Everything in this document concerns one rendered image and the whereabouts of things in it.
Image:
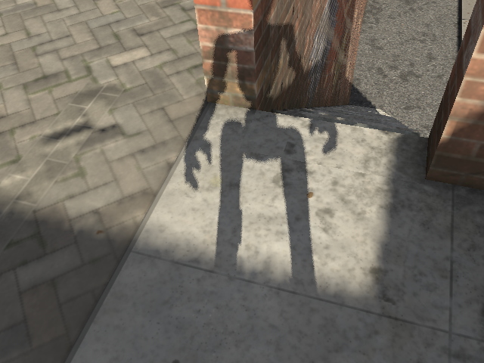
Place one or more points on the stairs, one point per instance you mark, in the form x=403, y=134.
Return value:
x=352, y=115

